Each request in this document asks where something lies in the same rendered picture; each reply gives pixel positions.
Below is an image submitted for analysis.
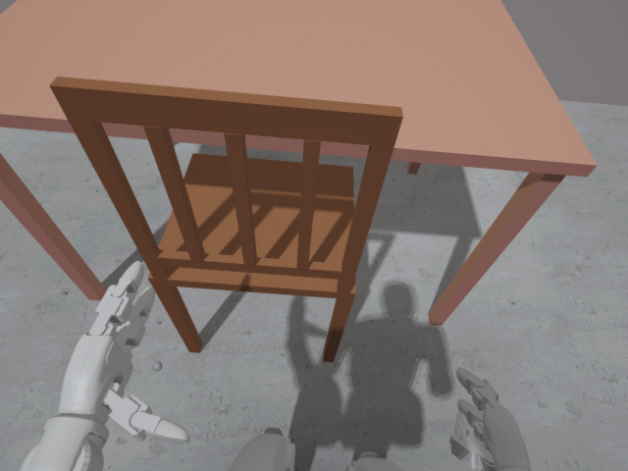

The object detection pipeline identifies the left robot shin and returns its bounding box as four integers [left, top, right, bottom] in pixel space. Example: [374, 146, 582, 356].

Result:
[264, 427, 284, 436]

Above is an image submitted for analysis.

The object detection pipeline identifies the chair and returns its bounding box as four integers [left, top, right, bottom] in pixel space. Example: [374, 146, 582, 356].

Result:
[49, 77, 403, 362]

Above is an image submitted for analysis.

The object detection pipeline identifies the left robot forearm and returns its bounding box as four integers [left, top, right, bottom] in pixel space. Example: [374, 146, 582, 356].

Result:
[20, 414, 110, 471]

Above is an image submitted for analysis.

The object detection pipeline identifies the robot right hand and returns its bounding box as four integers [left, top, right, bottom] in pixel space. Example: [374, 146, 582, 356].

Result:
[450, 368, 532, 471]

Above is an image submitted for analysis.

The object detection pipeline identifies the table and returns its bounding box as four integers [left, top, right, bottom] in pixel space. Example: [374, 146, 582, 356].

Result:
[0, 0, 597, 326]

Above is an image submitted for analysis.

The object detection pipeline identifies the right robot shin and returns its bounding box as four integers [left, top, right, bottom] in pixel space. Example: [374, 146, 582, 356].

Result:
[356, 452, 378, 463]

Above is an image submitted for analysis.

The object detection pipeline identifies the robot shin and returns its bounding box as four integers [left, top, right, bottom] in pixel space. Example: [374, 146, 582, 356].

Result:
[264, 427, 284, 436]
[356, 452, 378, 463]

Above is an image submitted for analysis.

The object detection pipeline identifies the robot left hand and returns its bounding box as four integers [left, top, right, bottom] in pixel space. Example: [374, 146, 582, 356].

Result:
[58, 261, 190, 444]

